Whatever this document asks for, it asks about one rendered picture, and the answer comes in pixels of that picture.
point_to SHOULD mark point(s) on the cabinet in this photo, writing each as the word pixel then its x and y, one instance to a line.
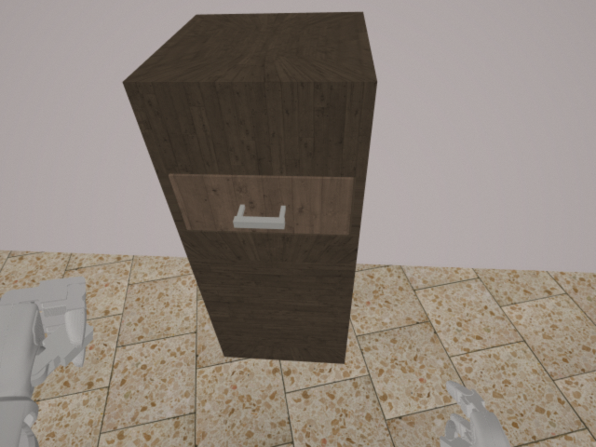
pixel 273 94

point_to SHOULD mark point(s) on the left robot forearm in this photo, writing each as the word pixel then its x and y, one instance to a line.
pixel 17 416

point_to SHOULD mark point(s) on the drawer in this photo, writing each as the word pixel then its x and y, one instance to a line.
pixel 314 205

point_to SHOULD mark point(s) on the robot left hand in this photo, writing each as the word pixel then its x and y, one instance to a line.
pixel 22 332

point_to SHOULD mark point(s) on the handle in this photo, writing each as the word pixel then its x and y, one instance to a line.
pixel 241 221

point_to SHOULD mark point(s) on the robot right hand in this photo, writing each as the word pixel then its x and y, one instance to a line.
pixel 484 428

